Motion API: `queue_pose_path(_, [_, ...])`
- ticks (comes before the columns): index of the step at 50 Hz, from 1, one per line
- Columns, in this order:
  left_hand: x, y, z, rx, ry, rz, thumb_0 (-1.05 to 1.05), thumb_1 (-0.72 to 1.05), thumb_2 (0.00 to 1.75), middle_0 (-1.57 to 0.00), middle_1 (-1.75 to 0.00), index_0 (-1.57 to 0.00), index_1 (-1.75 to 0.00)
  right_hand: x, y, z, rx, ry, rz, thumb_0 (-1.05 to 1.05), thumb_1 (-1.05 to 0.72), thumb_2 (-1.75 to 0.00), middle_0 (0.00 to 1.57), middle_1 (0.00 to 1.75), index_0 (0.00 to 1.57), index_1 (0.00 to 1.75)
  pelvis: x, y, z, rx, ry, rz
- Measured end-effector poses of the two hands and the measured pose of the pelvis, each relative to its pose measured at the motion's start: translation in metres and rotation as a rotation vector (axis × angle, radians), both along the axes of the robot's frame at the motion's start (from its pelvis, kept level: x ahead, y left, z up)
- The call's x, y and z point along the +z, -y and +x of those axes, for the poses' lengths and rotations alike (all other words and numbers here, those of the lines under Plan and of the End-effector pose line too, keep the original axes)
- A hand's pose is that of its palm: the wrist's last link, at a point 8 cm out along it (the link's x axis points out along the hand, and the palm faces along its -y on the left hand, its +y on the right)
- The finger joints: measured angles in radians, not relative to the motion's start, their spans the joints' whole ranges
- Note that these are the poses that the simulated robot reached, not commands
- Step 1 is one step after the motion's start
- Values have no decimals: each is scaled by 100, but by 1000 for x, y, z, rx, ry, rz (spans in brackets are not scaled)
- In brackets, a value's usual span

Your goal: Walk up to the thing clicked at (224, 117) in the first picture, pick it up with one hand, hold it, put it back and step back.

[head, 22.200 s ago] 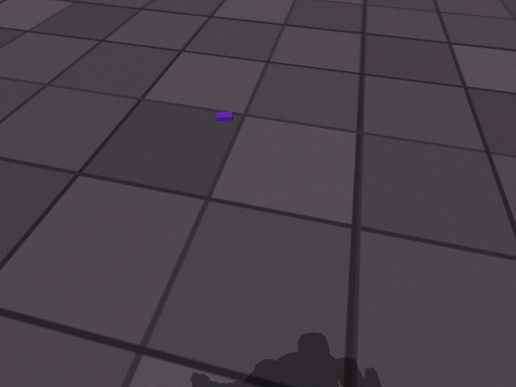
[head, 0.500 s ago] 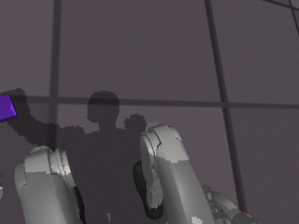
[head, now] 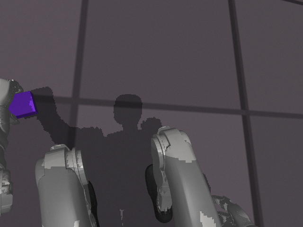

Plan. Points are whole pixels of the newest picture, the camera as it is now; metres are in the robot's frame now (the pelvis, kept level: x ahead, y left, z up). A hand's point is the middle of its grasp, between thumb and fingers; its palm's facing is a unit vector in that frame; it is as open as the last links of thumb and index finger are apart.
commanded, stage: lift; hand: left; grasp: from above
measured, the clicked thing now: (13, 107) +0.45 +0.30 -0.19
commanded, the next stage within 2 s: hold in 1.56 s
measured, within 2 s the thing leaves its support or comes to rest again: neither
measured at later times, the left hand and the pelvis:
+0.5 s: hand out of the picture +0.37 +0.31 -0.01, palm faces -0.40 -0.12 -0.91, open 8.8 cm; pelvis -0.01 +0.00 +0.10, yaw +4 degrees
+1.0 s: hand out of the picture +0.33 +0.30 +0.21, palm faces -0.42 -0.15 -0.89, open 8.9 cm; pelvis +0.02 +0.01 +0.29, yaw +7 degrees
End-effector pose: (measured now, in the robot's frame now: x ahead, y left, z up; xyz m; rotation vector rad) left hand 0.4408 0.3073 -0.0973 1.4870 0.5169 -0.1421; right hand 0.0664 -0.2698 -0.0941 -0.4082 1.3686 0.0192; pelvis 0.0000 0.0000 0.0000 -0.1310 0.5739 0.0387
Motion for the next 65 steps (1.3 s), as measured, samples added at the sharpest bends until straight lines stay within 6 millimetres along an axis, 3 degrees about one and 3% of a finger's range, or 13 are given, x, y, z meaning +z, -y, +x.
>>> queue_pose_path(12, [57, -6, -30, -4, -63, -16, 2, 23, 12, -92, -18, -93, -14, 25, -3, 18, -48, 44, 13, 0, -91, -90, 20, 30, 20, 30, 39, 0, -2, 25, -18, 20])
queue_pose_path(21, [115, -5, -54, -30, -15, -27, 1, 22, 16, -90, -22, -91, -19, 60, -6, 45, -62, 141, -1, 0, -90, -90, 20, 30, 20, 30, 75, -1, -6, 38, -9, 28])
queue_pose_path(32, [204, -3, -79, 5, 2, -39, 1, 20, 24, -86, -27, -87, -24, 136, -20, 75, -92, 257, -1, 0, -90, -89, 20, 30, 20, 30, 148, -6, -3, 58, 42, 37])
queue_pose_path(41, [288, 4, -102, 21, -12, -45, 1, 20, 24, -86, -27, -87, -24, 209, -31, 85, -121, 301, 13, 0, -89, -89, 20, 30, 20, 30, 222, -8, 7, 72, 119, 62])
queue_pose_path(48, [347, 8, -108, 33, -23, -41, 1, 19, 25, -86, -28, -87, -26, 262, -34, 88, -141, 330, 21, 0, -89, -89, 20, 30, 20, 30, 276, -9, 18, 77, 196, 83])
queue_pose_path(56, [390, 15, -107, 18, -59, -42, 1, 19, 25, -86, -29, -87, -27, 309, -31, 87, -166, 350, 16, 0, -89, -89, 20, 30, 20, 30, 322, -11, 32, 75, 260, 98])
queue_pose_path(65, [423, 28, -103, -3, -48, -47, 1, 18, 26, -86, -30, -87, -28, 342, -29, 90, -168, 333, 19, 0, -89, -89, 20, 30, 20, 30, 359, -12, 47, 72, 318, 117])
